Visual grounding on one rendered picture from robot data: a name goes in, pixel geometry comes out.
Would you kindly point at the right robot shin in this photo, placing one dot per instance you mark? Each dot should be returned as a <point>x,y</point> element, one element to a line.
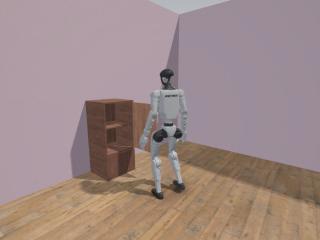
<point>175,164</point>

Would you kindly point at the robot right upper arm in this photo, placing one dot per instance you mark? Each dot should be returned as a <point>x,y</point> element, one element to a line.
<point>182,102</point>

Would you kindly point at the robot left upper arm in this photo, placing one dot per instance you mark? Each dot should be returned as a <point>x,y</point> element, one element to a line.
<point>154,102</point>

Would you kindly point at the robot left forearm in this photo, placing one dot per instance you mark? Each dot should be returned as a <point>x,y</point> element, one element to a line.
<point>149,124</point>

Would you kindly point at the left robot hand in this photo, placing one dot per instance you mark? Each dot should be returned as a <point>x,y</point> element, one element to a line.
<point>143,141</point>

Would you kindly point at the cupboard door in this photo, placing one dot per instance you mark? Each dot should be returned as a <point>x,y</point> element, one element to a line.
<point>140,113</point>

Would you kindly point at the robot right forearm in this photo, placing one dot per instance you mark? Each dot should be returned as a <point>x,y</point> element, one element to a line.
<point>184,121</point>

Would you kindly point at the right robot foot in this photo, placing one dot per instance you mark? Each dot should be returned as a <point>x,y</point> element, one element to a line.
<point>180,186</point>

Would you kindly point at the right robot hand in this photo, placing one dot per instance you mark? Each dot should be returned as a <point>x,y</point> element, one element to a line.
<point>184,134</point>

